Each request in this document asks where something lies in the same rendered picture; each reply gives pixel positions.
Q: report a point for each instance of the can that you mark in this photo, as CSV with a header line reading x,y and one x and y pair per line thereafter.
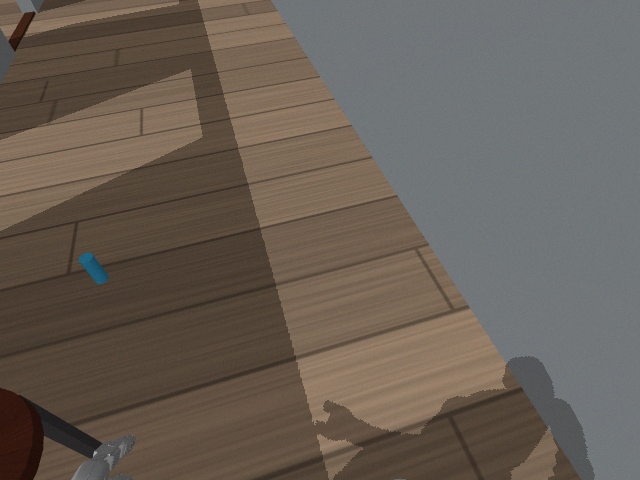
x,y
93,267

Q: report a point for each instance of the left robot hand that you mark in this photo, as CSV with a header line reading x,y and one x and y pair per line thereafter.
x,y
104,459

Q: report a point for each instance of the stool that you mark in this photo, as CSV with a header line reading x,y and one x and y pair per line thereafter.
x,y
23,425

